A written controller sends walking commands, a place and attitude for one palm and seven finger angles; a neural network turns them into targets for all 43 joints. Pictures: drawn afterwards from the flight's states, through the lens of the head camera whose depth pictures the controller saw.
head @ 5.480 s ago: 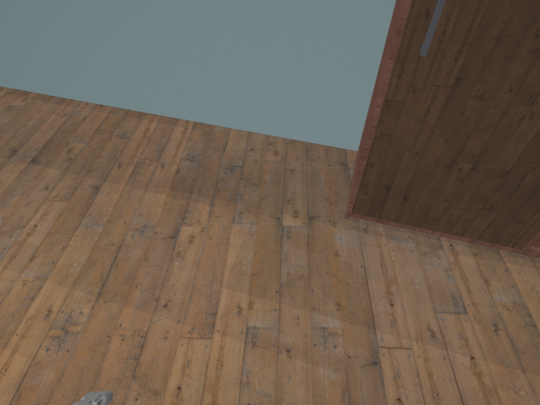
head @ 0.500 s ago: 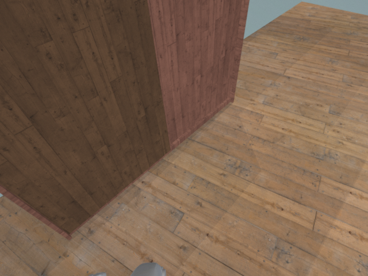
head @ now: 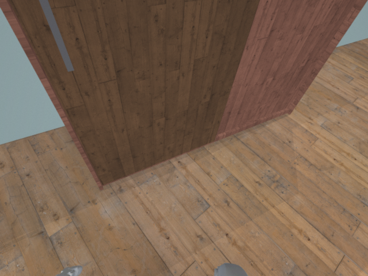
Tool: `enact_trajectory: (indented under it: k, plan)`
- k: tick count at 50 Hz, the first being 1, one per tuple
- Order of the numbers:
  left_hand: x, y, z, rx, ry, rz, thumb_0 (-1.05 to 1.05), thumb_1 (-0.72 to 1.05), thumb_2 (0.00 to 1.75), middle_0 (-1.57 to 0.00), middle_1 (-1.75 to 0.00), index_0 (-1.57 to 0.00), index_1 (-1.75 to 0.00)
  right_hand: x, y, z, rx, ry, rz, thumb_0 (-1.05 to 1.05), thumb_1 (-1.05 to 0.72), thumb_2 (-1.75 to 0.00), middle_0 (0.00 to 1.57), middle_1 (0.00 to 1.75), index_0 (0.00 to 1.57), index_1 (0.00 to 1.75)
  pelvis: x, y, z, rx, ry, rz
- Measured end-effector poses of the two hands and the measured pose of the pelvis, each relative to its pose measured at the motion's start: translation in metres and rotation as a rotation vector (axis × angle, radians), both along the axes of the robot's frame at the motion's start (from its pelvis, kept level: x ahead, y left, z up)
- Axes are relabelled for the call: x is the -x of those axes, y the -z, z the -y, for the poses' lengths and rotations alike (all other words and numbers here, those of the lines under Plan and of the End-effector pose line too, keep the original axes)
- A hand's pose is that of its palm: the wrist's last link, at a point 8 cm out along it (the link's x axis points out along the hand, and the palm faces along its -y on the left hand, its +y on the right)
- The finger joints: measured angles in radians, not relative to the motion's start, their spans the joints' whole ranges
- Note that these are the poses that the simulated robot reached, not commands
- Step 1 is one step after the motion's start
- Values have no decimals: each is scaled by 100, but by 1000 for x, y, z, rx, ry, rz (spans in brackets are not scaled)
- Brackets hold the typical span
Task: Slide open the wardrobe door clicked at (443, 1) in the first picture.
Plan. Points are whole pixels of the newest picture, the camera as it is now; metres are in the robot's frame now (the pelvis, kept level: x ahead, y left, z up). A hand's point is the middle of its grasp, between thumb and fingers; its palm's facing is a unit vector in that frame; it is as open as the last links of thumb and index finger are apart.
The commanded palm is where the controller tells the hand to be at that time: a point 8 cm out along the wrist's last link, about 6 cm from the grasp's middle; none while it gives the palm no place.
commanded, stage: turn to face it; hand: left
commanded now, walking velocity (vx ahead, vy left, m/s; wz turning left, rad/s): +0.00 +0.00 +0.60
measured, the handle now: (45, 4) +0.61 +0.37 +0.22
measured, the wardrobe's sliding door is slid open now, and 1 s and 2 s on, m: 0.00 0.00 0.00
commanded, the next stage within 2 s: take the last steps up to it in 0.66 s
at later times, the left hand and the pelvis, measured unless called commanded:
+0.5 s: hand out of the picture +0.02 +0.15 -0.14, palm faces +0.29 -0.91 -0.29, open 7.4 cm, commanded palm none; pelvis -0.02 -0.06 +0.00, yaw +18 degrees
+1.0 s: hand out of the picture -0.15 +0.18 -0.18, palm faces +0.47 -0.87 -0.17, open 7.4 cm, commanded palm none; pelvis -0.06 +0.00 +0.00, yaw +25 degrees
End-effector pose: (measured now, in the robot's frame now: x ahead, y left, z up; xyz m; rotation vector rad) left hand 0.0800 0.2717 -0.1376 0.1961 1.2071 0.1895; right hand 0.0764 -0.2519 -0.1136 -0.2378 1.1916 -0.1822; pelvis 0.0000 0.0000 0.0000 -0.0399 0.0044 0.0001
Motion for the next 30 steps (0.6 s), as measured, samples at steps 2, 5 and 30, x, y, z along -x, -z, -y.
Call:
enact_trajectory:
  k: [2, 5, 30]
  plan:
    - [-7, -4, 2, -4, -7, 31, 1, 91, 90, -20, -30, -20, -29, 5, 3, -1, -10, -4, -13, 1, -90, -90, 21, 30, 20, 30, 1, 0, 2, -5, -22, 1]
    - [-17, -9, 10, -8, -16, 74, 1, 91, 90, -20, -30, -20, -29, 14, 9, 3, -23, -9, -36, 1, -90, -90, 21, 30, 20, 30, 3, 1, 7, -14, -57, 3]
    - [137, -19, 84, -31, -330, 19, 1, 90, 90, -20, -30, -21, -29, -24, 34, 50, -42, -284, -122, 1, -91, -90, 20, 30, 20, 30, 31, 4, 60, -79, -367, 28]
